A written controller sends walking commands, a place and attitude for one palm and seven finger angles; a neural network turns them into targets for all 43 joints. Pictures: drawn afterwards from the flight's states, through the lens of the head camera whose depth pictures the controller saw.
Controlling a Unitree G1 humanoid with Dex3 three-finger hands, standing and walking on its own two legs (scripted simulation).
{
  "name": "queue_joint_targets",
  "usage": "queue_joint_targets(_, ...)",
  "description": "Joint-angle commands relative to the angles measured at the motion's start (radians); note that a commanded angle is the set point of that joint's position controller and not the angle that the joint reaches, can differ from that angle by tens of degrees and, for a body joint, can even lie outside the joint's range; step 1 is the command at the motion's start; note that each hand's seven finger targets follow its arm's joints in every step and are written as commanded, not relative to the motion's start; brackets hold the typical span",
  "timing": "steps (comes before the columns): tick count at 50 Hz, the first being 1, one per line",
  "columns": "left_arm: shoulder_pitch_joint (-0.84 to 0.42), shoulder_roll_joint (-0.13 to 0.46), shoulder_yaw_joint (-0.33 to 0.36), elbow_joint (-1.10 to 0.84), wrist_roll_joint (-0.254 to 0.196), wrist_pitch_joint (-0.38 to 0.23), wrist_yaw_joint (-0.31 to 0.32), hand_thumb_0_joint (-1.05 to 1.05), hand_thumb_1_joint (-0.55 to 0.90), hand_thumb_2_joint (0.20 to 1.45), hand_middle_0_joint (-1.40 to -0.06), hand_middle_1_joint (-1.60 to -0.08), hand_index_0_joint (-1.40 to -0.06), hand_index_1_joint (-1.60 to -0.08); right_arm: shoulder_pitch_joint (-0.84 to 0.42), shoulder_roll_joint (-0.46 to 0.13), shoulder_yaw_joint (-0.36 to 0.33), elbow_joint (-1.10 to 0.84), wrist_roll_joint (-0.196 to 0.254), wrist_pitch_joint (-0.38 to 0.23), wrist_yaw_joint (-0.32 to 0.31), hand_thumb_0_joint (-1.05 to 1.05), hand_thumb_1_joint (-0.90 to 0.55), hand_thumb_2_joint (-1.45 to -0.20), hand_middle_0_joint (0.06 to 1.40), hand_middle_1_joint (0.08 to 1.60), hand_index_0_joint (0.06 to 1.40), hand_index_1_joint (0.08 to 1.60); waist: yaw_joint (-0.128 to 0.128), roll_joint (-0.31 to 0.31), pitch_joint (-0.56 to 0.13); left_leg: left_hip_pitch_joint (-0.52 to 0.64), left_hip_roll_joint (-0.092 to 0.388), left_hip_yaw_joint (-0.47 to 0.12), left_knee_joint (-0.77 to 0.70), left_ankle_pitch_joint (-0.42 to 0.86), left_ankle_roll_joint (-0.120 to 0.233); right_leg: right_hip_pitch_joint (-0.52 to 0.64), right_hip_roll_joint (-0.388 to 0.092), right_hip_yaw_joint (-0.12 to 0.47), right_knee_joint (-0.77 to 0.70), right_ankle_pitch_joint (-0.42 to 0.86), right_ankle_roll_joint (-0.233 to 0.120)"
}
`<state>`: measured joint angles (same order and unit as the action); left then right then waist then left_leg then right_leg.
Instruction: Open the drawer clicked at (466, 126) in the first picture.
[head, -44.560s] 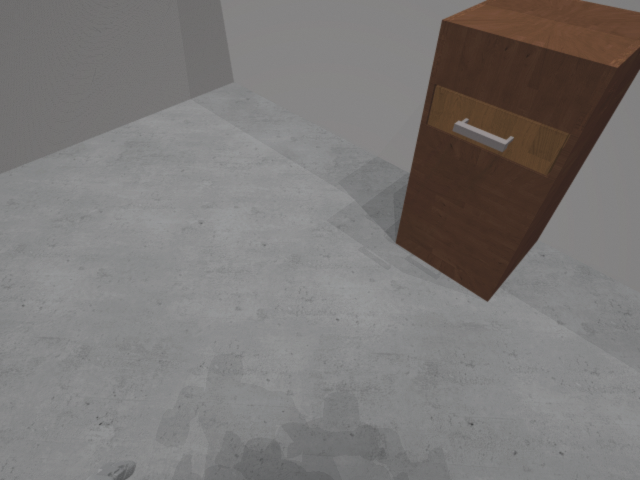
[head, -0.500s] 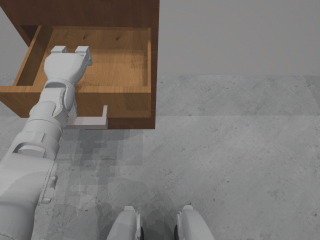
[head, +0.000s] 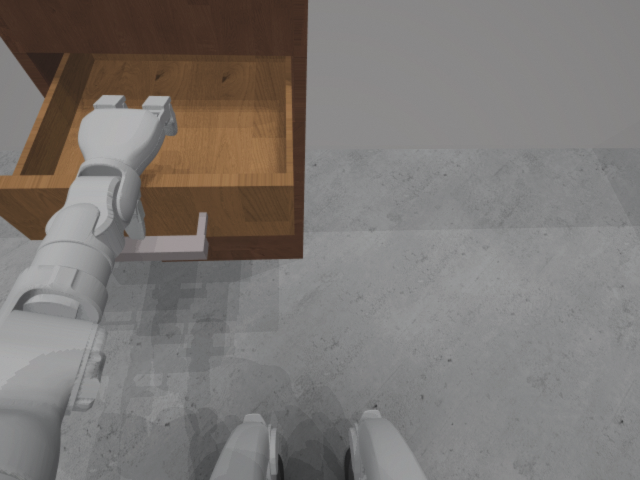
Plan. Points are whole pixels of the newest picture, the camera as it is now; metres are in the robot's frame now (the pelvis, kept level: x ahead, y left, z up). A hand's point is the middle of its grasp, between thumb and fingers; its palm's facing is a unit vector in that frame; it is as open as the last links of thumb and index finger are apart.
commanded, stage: move the hooked fingers above the handle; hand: left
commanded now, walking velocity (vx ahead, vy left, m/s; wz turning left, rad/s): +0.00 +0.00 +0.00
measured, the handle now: (148, 234) +0.43 +0.22 -0.01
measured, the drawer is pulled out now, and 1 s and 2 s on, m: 0.25 0.25 0.25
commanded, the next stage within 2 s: none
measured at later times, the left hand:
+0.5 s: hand (139, 166) +0.51 +0.22 +0.04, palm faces -0.04 +0.01 -1.00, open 14.4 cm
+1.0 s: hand (139, 166) +0.51 +0.22 +0.04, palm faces -0.05 +0.00 -1.00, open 14.4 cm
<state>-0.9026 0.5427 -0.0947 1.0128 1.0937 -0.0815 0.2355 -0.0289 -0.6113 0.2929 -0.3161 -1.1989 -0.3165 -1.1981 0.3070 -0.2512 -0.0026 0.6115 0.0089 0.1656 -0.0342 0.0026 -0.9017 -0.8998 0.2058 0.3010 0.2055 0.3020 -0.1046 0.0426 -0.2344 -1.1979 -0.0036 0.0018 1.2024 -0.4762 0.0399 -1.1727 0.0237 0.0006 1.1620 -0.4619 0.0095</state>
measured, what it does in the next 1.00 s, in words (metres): stands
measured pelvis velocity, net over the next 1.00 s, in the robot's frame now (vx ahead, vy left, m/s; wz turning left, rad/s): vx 0.03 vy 0.00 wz -0.02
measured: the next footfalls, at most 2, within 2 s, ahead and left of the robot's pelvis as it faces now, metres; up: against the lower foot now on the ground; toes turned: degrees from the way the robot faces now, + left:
none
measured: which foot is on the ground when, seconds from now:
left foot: down 0.00-1.00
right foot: down 0.00-1.00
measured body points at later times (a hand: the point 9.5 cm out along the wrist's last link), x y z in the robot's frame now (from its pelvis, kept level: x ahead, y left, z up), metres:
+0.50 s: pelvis +0.01 +0.00 +0.01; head +0.13 +0.00 +0.44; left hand +0.50 +0.22 +0.10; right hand +0.06 -0.27 -0.12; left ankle +0.04 +0.10 -0.63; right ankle +0.04 -0.13 -0.63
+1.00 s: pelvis +0.03 +0.00 +0.02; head +0.14 -0.01 +0.45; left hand +0.50 +0.22 +0.10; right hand +0.09 -0.27 -0.11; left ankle +0.04 +0.10 -0.63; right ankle +0.04 -0.13 -0.63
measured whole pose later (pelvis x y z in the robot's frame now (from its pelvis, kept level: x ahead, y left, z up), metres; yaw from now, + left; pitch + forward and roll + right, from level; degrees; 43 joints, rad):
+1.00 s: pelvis +0.03 +0.00 +0.02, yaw -1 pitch +27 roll -1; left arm -0.76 0.52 -0.04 0.95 1.09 -0.12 0.29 -0.03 -0.61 0.29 -0.32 -1.20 -0.32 -1.20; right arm 0.30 -0.27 -0.01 0.59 0.02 0.18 -0.02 0.00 -0.90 -0.90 0.21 0.30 0.21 0.30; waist -0.07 0.04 -0.24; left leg -1.09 0.01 0.03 1.12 -0.49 0.04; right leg -1.09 0.03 0.03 1.10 -0.47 0.01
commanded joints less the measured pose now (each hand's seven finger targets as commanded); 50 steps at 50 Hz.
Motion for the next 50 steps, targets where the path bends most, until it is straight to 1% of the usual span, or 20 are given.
queue_joint_targets(1,-0.045,0.061,0.017,0.042,-0.010,-0.006,0.009,0.000,-0.500,0.300,-0.300,-1.200,-0.300,-1.200,0.105,-0.169,-0.061,-0.081,0.000,-0.021,-0.012,0.000,-0.900,-0.900,0.200,0.300,0.200,0.300,-0.048,-0.106,-0.224,0.252,0.007,-0.014,-0.159,0.121,0.023,0.133,0.011,-0.032,-0.195,0.056,-0.062)
queue_joint_targets(3,-0.057,0.053,0.007,0.040,-0.015,-0.005,0.013,0.000,-0.500,0.300,-0.300,-1.200,-0.300,-1.200,0.103,-0.170,-0.059,-0.085,0.002,-0.025,-0.012,0.000,-0.900,-0.900,0.200,0.300,0.200,0.300,-0.054,-0.113,-0.220,0.243,0.005,-0.011,-0.163,0.102,0.025,0.141,0.011,-0.027,-0.204,0.043,-0.058)
queue_joint_targets(4,-0.040,0.079,0.027,0.046,-0.011,-0.004,0.015,0.000,-0.500,0.300,-0.300,-1.200,-0.300,-1.200,0.100,-0.171,-0.059,-0.087,0.006,-0.027,-0.014,0.000,-0.900,-0.900,0.200,0.300,0.200,0.300,-0.046,-0.116,-0.218,0.239,0.004,-0.007,-0.164,0.090,0.026,0.145,0.010,-0.026,-0.209,0.031,-0.059)
queue_joint_targets(5,-0.055,0.087,0.025,0.047,-0.008,-0.005,0.017,0.000,-0.500,0.300,-0.300,-1.200,-0.300,-1.200,0.102,-0.172,-0.057,-0.084,0.005,-0.029,-0.016,0.000,-0.900,-0.900,0.200,0.300,0.200,0.300,-0.053,-0.117,-0.221,0.235,0.005,-0.006,-0.160,0.094,0.026,0.147,0.009,-0.024,-0.207,0.039,-0.057)
queue_joint_targets(9,-0.011,0.097,0.041,0.053,-0.007,-0.008,0.020,0.000,-0.500,0.300,-0.300,-1.200,-0.300,-1.200,0.106,-0.173,-0.057,-0.091,0.005,-0.028,-0.015,0.000,-0.900,-0.900,0.200,0.300,0.200,0.300,-0.035,-0.110,-0.228,0.246,0.004,-0.004,-0.167,0.117,0.023,0.164,0.011,-0.024,-0.206,0.058,-0.060)
queue_joint_targets(10,-0.018,0.077,0.023,0.044,-0.011,-0.007,0.020,0.000,-0.500,0.300,-0.300,-1.200,-0.300,-1.200,0.102,-0.171,-0.057,-0.093,0.008,-0.030,-0.014,0.000,-0.900,-0.900,0.200,0.300,0.200,0.300,-0.039,-0.123,-0.227,0.241,0.001,-0.001,-0.170,0.104,0.025,0.169,0.011,-0.022,-0.215,0.048,-0.058)
queue_joint_targets(12,-0.014,0.107,0.045,0.050,-0.007,-0.013,0.022,0.000,-0.500,0.300,-0.300,-1.200,-0.300,-1.200,0.104,-0.175,-0.058,-0.091,0.006,-0.031,-0.016,0.000,-0.900,-0.900,0.200,0.300,0.200,0.300,-0.034,-0.121,-0.219,0.237,0.003,-0.003,-0.169,0.114,0.024,0.171,0.011,-0.019,-0.213,0.062,-0.060)
queue_joint_targets(21,0.037,0.085,0.043,0.042,-0.003,-0.015,0.039,0.000,-0.500,0.300,-0.300,-1.200,-0.300,-1.200,0.102,-0.175,-0.063,-0.095,0.006,-0.024,-0.010,0.000,-0.900,-0.900,0.200,0.300,0.200,0.300,-0.023,-0.126,-0.216,0.265,0.002,-0.001,-0.179,0.153,0.020,0.185,0.013,-0.022,-0.215,0.100,-0.061)
queue_joint_targets(22,0.037,0.082,0.044,0.037,-0.004,-0.017,0.040,0.000,-0.500,0.300,-0.300,-1.200,-0.300,-1.200,0.107,-0.174,-0.065,-0.091,0.002,-0.023,-0.008,0.000,-0.900,-0.900,0.200,0.300,0.200,0.300,-0.019,-0.098,-0.215,0.276,0.005,0.001,-0.180,0.175,0.019,0.182,0.014,-0.023,-0.212,0.122,-0.064)
queue_joint_targets(28,0.081,0.076,0.048,0.036,-0.001,-0.015,0.046,0.000,-0.500,0.300,-0.300,-1.200,-0.300,-1.200,0.105,-0.175,-0.069,-0.095,0.002,-0.015,-0.005,0.000,-0.900,-0.900,0.200,0.300,0.200,0.300,-0.011,-0.133,-0.234,0.288,0.002,0.005,-0.178,0.206,0.020,0.208,0.015,-0.021,-0.210,0.158,-0.062)
queue_joint_targets(31,0.114,0.051,0.035,0.022,-0.005,-0.015,0.047,0.000,-0.500,0.300,-0.300,-1.200,-0.300,-1.200,0.098,-0.170,-0.071,-0.098,0.003,-0.012,-0.001,0.000,-0.900,-0.900,0.200,0.300,0.200,0.300,-0.002,-0.122,-0.236,0.294,0.001,0.012,-0.182,0.214,0.017,0.227,0.014,-0.017,-0.216,0.175,-0.064)
queue_joint_targets(32,0.116,0.075,0.056,0.025,-0.004,-0.015,0.048,0.000,-0.500,0.300,-0.300,-1.200,-0.300,-1.200,0.098,-0.173,-0.072,-0.098,0.002,-0.010,-0.001,0.000,-0.900,-0.900,0.200,0.300,0.200,0.300,0.001,-0.135,-0.235,0.294,0.001,0.009,-0.185,0.221,0.017,0.233,0.015,-0.016,-0.217,0.184,-0.065)
queue_joint_targets(33,0.111,0.059,0.040,0.023,-0.003,-0.015,0.048,0.000,-0.500,0.300,-0.300,-1.200,-0.300,-1.200,0.097,-0.172,-0.070,-0.098,0.003,-0.009,-0.001,0.000,-0.900,-0.900,0.200,0.300,0.200,0.300,-0.008,-0.135,-0.231,0.297,0.001,0.012,-0.182,0.221,0.018,0.231,0.016,-0.014,-0.217,0.186,-0.062)
queue_joint_targets(36,0.125,0.064,0.042,0.020,-0.005,-0.013,0.048,0.000,-0.500,0.300,-0.300,-1.200,-0.300,-1.200,0.094,-0.171,-0.071,-0.099,0.004,-0.010,-0.001,0.000,-0.900,-0.900,0.200,0.300,0.200,0.300,-0.004,-0.145,-0.229,0.293,-0.001,0.016,-0.183,0.223,0.019,0.250,0.015,-0.009,-0.225,0.201,-0.061)
queue_joint_targets(37,0.140,0.079,0.057,0.017,-0.004,-0.018,0.047,0.000,-0.500,0.300,-0.300,-1.200,-0.300,-1.200,0.093,-0.172,-0.071,-0.100,0.004,-0.009,-0.001,0.000,-0.900,-0.900,0.200,0.300,0.200,0.300,0.007,-0.145,-0.237,0.291,-0.002,0.017,-0.184,0.233,0.018,0.262,0.015,-0.006,-0.224,0.214,-0.064)
queue_joint_targets(38,0.142,0.082,0.057,0.025,-0.002,-0.017,0.049,0.000,-0.500,0.300,-0.300,-1.200,-0.300,-1.200,0.093,-0.174,-0.069,-0.102,0.004,-0.008,-0.003,0.000,-0.900,-0.900,0.200,0.300,0.200,0.300,0.001,-0.157,-0.239,0.291,-0.003,0.016,-0.184,0.232,0.018,0.264,0.016,-0.005,-0.222,0.214,-0.061)
queue_joint_targets(39,0.133,0.069,0.044,0.014,0.000,-0.019,0.048,0.000,-0.500,0.300,-0.300,-1.200,-0.300,-1.200,0.092,-0.171,-0.070,-0.101,0.003,-0.008,-0.002,0.000,-0.900,-0.900,0.200,0.300,0.200,0.300,0.001,-0.134,-0.232,0.293,-0.002,0.016,-0.182,0.244,0.017,0.258,0.015,-0.007,-0.217,0.228,-0.063)
queue_joint_targets(42,0.180,0.077,0.065,0.014,-0.004,-0.024,0.050,0.000,-0.500,0.300,-0.300,-1.200,-0.300,-1.200,0.089,-0.170,-0.074,-0.104,0.004,-0.007,0.000,0.000,-0.900,-0.900,0.200,0.300,0.200,0.300,0.016,-0.142,-0.236,0.306,-0.003,0.021,-0.185,0.265,0.016,0.273,0.017,-0.002,-0.223,0.250,-0.065)
queue_joint_targets(45,0.148,0.056,0.039,0.004,-0.004,-0.021,0.053,0.000,-0.500,0.300,-0.300,-1.200,-0.300,-1.200,0.087,-0.169,-0.072,-0.104,0.005,-0.008,0.002,0.000,-0.900,-0.900,0.200,0.300,0.200,0.300,0.002,-0.149,-0.220,0.296,-0.005,0.020,-0.189,0.243,0.017,0.269,0.015,-0.007,-0.229,0.230,-0.062)
queue_joint_targets(50,0.162,0.058,0.045,0.004,0.002,-0.021,0.056,0.000,-0.500,0.300,-0.300,-1.200,-0.300,-1.200,0.088,-0.169,-0.074,-0.103,0.003,-0.009,0.002,0.000,-0.900,-0.900,0.200,0.300,0.200,0.300,0.005,-0.142,-0.228,0.309,-0.005,0.021,-0.186,0.267,0.015,0.271,0.016,-0.007,-0.224,0.254,-0.063)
